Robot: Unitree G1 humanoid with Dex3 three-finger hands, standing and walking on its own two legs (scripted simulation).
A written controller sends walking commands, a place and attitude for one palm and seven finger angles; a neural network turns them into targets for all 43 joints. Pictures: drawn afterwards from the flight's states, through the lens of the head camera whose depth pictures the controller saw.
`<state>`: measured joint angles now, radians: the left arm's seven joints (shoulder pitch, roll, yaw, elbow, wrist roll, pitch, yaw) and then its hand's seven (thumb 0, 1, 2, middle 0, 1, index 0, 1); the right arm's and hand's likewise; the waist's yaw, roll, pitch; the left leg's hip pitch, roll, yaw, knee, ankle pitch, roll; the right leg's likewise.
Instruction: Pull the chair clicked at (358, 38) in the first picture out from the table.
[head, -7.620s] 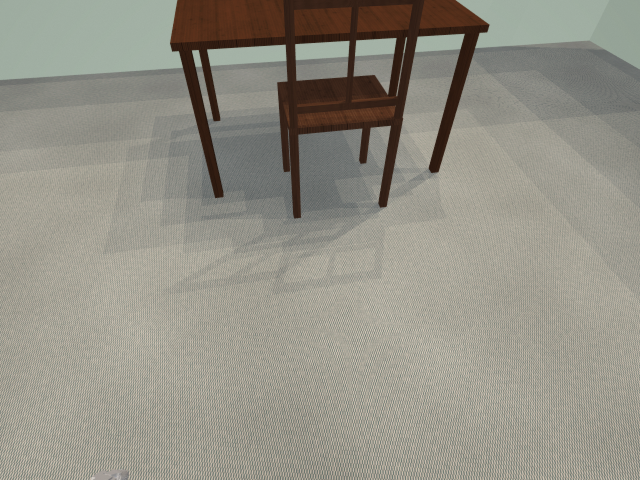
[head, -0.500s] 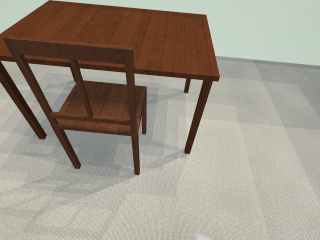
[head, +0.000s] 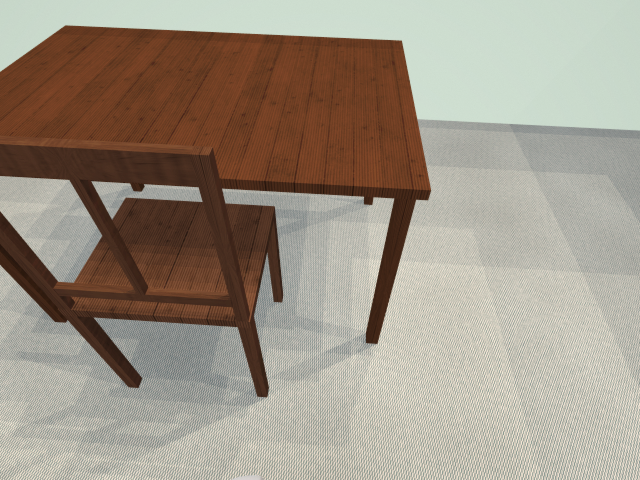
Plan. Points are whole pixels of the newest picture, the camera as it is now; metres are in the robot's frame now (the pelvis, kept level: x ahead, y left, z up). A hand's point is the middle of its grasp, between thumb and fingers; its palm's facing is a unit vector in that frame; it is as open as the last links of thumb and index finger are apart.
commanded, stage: come to a stop and stand still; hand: left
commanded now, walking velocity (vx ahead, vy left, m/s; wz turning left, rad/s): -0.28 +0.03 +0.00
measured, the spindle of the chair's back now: (115, 242) +0.51 +0.40 -0.06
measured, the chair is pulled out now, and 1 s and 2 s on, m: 0.00 0.00 0.00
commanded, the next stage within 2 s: look again from close up in 1.20 s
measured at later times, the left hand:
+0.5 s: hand out of the picture +0.04 +0.19 -0.17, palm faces +0.01 -0.96 -0.29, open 7.4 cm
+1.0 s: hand out of the picture +0.01 +0.20 -0.18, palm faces +0.05 -0.98 -0.20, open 7.3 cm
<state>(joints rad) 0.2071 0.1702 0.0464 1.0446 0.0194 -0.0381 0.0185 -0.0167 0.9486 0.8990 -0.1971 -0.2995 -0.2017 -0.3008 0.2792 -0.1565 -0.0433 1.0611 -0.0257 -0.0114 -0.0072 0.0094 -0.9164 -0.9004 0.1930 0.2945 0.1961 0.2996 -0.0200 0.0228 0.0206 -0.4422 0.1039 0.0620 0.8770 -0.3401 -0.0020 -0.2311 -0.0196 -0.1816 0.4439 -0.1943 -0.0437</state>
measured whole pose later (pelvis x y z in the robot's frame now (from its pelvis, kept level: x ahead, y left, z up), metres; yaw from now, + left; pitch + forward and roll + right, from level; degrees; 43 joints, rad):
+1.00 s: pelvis +0.00 +0.01 +0.00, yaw -1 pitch -1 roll +1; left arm 0.25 0.20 0.03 1.11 0.01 0.04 0.02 0.00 0.91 0.90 -0.19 -0.30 -0.20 -0.30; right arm 0.27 -0.14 -0.01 1.10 -0.01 0.01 -0.02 0.01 -0.91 -0.90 0.19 0.29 0.20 0.30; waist 0.03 -0.04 0.03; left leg -0.15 0.01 0.05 0.45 -0.28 0.00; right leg -0.22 -0.09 -0.06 0.47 -0.23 0.04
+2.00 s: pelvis +0.01 -0.02 +0.00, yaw -1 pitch -1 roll +1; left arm 0.27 0.14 0.00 1.13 0.01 -0.02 0.02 0.01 0.92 0.90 -0.20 -0.30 -0.20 -0.30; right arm 0.30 -0.16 0.02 1.12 -0.02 -0.02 -0.03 0.01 -0.91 -0.90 0.19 0.29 0.20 0.30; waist 0.00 0.04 0.03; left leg -0.13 0.05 0.04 0.45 -0.30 -0.04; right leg -0.21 -0.05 -0.07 0.52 -0.28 0.00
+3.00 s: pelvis +0.07 +0.00 -0.01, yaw +0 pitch -1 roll +1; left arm 0.28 0.14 0.03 1.10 0.01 -0.03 0.03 0.01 0.92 0.90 -0.19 -0.30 -0.20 -0.30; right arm 0.39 -0.11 0.01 1.14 -0.01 -0.02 -0.05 0.01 -0.91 -0.90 0.20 0.29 0.20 0.30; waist -0.01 0.01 0.06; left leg -0.15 0.02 0.04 0.64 -0.43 -0.01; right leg -0.24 -0.05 -0.12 0.63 -0.36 -0.03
